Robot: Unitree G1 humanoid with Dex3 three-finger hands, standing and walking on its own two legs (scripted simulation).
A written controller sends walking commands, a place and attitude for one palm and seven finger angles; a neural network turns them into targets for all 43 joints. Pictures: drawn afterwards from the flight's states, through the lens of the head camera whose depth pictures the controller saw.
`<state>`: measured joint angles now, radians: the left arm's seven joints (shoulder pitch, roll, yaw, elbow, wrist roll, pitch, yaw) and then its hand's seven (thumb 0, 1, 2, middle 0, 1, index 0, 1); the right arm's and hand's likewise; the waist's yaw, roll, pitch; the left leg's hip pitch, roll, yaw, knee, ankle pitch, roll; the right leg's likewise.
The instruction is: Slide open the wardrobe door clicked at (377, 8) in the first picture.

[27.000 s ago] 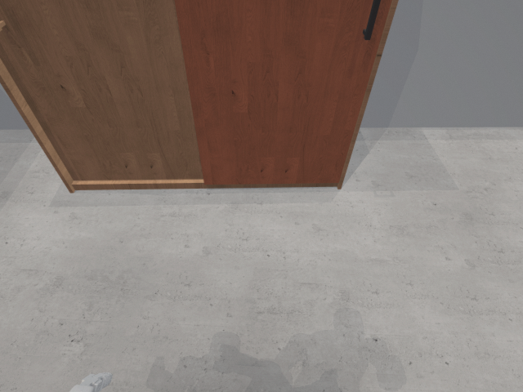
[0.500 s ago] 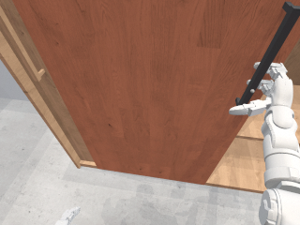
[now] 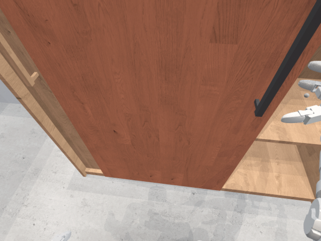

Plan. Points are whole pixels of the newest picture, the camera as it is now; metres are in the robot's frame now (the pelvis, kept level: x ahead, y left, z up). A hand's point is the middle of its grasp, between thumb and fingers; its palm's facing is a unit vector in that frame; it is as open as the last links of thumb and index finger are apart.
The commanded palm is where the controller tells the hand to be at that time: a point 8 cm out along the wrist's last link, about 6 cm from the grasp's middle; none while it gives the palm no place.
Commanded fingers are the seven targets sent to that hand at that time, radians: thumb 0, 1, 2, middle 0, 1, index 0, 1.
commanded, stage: slip the hand off the handle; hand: right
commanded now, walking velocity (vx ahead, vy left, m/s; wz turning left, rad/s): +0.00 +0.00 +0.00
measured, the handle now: (281, 65) +0.47 -0.23 +0.20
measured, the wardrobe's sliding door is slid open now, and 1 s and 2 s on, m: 0.54 0.54 0.54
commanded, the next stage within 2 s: draw the hand back to the body in 0.62 s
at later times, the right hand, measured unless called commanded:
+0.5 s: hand out of the picture +0.32 -0.28 +0.16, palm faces +0.29 +0.95 -0.11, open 14.7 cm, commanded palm +0.28 -0.32 +0.16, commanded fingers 0.00 0.55 -0.20 0.25 1.15 0.25 1.15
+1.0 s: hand out of the picture +0.27 -0.26 +0.17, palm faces +0.05 +1.00 -0.05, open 14.7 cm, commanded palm +0.23 -0.31 +0.17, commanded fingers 0.00 0.55 -0.20 0.25 1.15 0.25 1.15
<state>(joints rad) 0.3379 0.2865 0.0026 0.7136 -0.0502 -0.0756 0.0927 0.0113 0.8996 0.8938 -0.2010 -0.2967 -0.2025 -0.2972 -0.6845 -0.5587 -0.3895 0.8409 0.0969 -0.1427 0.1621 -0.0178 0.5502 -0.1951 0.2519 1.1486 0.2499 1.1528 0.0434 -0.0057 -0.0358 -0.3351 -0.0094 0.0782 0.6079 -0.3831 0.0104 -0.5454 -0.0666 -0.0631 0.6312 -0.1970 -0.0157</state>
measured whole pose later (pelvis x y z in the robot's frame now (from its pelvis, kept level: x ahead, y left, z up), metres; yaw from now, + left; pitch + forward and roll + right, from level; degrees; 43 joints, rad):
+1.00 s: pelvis -0.01 +0.01 +0.01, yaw +0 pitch -2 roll +1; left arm 0.26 0.27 -0.06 0.64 -0.09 -0.21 0.13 0.02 0.90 0.89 -0.20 -0.30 -0.20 -0.30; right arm -0.09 -0.45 -0.40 0.21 0.36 0.07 0.41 -0.02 0.55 -0.20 0.25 1.15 0.25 1.15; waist -0.02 -0.06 -0.06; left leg -0.17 -0.01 0.08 0.55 -0.35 0.01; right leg -0.37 -0.06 -0.06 0.55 -0.16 -0.01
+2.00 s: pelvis +0.02 +0.00 +0.02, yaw +1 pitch -5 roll +0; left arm 0.19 0.25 -0.01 0.64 0.00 -0.11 0.08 0.02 0.90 0.89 -0.20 -0.30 -0.20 -0.30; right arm 0.49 -0.35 -0.33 -0.42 0.09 -0.08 -0.09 0.00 -0.69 -0.79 0.21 0.42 0.21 0.42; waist -0.07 -0.05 0.00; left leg 0.04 0.00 0.05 0.35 -0.31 0.00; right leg -0.17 -0.04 -0.10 0.41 -0.15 -0.01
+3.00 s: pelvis -0.05 -0.05 +0.01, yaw +0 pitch -1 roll +3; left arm 0.19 0.22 -0.01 0.52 -0.01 -0.04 0.09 0.01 0.90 0.89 -0.20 -0.30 -0.20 -0.30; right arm 0.51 -0.44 -0.44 -0.50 0.06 -0.19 -0.11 0.01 -0.89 -0.89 0.21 0.30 0.21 0.30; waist -0.01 -0.02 0.05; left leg -0.22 0.00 0.01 0.50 -0.28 -0.03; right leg -0.40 -0.02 -0.10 0.49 -0.09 -0.08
